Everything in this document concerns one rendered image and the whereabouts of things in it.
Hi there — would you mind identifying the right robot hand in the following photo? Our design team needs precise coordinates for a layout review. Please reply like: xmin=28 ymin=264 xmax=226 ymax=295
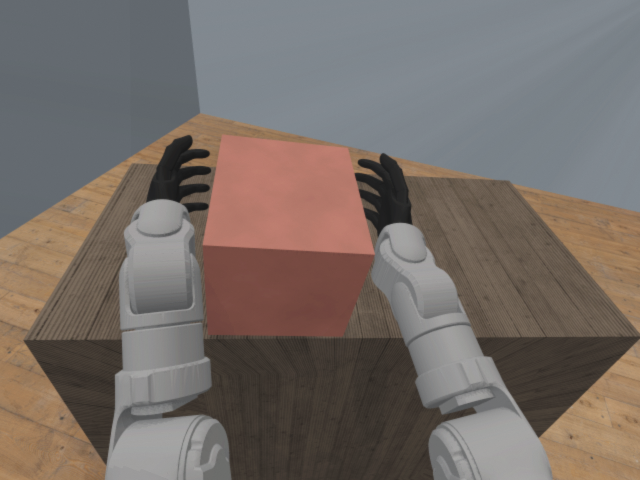
xmin=354 ymin=153 xmax=412 ymax=237

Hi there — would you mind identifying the right robot upper arm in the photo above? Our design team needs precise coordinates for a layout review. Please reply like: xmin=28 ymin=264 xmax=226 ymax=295
xmin=429 ymin=407 xmax=552 ymax=480

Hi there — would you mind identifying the left robot hand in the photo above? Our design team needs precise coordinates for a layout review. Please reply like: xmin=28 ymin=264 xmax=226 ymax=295
xmin=146 ymin=135 xmax=211 ymax=213

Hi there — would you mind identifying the left robot forearm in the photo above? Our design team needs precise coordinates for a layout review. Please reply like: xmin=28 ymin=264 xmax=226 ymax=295
xmin=105 ymin=199 xmax=212 ymax=480

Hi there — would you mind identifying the pedestal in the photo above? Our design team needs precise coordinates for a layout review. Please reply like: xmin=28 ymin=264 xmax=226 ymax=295
xmin=23 ymin=163 xmax=640 ymax=480

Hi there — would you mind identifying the left robot upper arm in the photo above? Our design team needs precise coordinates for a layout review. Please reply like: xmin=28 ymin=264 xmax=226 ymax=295
xmin=106 ymin=415 xmax=232 ymax=480

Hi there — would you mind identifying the carton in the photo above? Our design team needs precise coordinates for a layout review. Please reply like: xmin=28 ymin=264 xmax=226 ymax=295
xmin=203 ymin=134 xmax=375 ymax=337

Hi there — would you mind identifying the right robot forearm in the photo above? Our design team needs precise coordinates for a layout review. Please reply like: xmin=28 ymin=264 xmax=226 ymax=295
xmin=371 ymin=223 xmax=553 ymax=480

